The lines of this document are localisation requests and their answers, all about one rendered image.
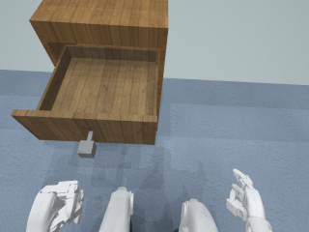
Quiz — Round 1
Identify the cabinet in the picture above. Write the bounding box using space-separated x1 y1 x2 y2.
29 0 169 131

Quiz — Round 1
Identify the right robot shin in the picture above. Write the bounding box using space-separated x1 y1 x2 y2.
179 198 198 232

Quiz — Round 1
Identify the right robot forearm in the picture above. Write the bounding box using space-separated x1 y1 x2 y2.
245 217 272 232

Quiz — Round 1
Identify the handle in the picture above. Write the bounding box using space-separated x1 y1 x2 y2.
77 130 97 159

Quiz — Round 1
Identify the left robot hand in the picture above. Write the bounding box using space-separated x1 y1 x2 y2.
26 180 86 232

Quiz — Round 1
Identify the left robot thigh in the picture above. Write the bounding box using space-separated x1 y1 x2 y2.
98 189 134 232

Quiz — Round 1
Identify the right robot hand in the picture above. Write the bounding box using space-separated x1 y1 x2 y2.
226 168 266 222

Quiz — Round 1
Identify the drawer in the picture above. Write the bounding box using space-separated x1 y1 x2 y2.
11 44 158 145

